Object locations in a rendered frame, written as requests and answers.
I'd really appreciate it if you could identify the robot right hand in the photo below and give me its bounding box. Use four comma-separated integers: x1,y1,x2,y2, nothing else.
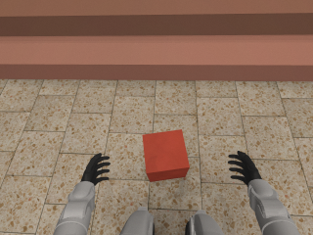
228,151,262,187

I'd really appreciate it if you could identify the robot left forearm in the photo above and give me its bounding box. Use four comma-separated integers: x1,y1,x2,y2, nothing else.
53,181,96,235

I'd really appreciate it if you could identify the robot left hand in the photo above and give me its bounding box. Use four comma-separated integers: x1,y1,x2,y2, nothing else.
80,153,111,186

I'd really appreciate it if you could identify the robot left thigh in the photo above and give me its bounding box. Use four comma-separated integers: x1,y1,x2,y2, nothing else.
119,211,154,235

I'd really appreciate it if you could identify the robot thigh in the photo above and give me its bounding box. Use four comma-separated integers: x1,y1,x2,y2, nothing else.
189,213,225,235
119,211,154,235

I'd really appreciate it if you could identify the carton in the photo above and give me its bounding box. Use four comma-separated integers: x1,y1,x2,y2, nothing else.
142,129,190,182

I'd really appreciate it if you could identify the robot right forearm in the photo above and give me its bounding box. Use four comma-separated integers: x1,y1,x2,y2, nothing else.
247,179,300,235

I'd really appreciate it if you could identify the robot right thigh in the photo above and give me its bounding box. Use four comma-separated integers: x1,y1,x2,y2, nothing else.
189,213,225,235

